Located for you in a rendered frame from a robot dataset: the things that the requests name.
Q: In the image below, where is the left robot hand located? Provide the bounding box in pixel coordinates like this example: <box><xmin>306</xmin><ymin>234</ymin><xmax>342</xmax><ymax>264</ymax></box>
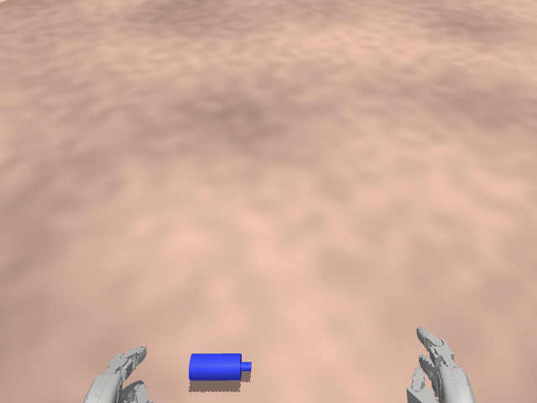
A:
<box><xmin>83</xmin><ymin>346</ymin><xmax>154</xmax><ymax>403</ymax></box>

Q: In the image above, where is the bottle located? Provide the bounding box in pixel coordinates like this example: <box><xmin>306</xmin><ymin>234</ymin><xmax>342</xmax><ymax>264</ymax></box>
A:
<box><xmin>189</xmin><ymin>353</ymin><xmax>252</xmax><ymax>380</ymax></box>

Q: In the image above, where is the right robot hand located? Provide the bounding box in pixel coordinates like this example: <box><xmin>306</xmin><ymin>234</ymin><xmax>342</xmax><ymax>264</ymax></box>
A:
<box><xmin>406</xmin><ymin>327</ymin><xmax>476</xmax><ymax>403</ymax></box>

